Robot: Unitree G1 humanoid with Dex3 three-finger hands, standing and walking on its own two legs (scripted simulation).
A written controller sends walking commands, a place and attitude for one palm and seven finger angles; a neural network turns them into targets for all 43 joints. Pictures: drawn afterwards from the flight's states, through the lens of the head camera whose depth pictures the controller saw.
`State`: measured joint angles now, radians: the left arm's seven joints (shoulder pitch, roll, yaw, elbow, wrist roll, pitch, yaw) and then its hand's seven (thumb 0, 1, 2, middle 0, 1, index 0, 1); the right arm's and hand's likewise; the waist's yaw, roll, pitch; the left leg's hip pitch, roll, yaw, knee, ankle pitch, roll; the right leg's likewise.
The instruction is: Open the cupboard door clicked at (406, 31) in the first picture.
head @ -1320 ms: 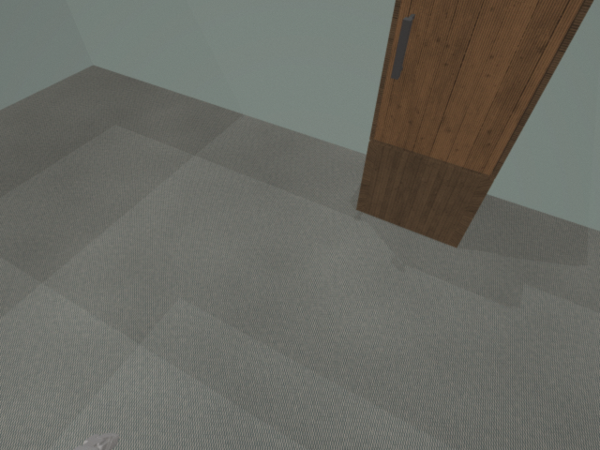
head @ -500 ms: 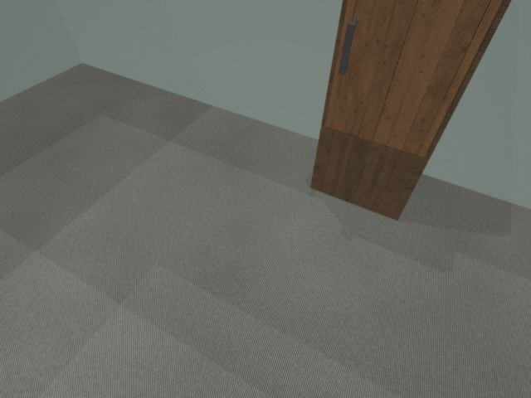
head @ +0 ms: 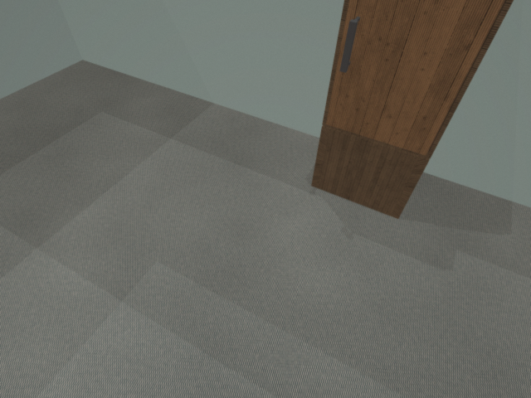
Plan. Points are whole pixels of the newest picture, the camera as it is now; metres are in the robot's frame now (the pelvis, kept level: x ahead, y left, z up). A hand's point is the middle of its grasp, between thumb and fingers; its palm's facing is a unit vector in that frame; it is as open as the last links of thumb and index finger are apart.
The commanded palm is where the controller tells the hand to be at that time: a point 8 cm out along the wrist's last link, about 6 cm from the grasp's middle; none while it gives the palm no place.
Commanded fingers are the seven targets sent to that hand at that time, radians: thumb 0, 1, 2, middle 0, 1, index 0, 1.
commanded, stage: look at it before walking up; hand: left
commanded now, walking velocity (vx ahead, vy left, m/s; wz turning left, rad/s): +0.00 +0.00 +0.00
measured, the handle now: (350, 44) +1.21 -0.23 +0.01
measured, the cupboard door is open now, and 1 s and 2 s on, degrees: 0 0 0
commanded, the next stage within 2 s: walk to a spot facing it in 0.12 s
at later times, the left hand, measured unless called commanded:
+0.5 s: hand out of the picture +0.05 +0.21 -0.19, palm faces -0.01 -0.98 -0.21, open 7.4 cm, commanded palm none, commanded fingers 0.00 0.90 0.90 -0.20 -0.30 -0.20 -0.30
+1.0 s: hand (211, 301) +0.34 +0.14 -0.19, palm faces -0.13 -0.97 -0.22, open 7.3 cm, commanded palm none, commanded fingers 0.00 0.90 0.90 -0.20 -0.30 -0.20 -0.30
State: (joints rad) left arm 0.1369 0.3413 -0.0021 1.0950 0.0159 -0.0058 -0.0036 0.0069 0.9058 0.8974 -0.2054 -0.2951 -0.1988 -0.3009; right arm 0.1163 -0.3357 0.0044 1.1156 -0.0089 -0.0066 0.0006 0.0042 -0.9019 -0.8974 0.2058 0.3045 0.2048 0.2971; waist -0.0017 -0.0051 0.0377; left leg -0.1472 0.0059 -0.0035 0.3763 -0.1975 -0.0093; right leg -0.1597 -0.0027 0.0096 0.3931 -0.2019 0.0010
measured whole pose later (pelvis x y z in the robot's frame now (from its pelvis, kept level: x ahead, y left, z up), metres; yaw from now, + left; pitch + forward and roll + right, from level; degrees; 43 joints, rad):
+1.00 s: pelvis +0.22 -0.04 -0.02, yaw -7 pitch -2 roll -1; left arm 0.15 0.20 0.06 1.01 0.02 -0.06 0.01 0.00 0.92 0.90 -0.20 -0.29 -0.19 -0.30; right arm 0.42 -0.14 -0.04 1.18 -0.02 -0.01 -0.01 0.01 -0.91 -0.90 0.20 0.30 0.20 0.30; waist -0.04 0.01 0.10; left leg -0.36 0.11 0.05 1.26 -0.39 0.02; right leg -0.35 -0.01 -0.17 0.62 -0.25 -0.07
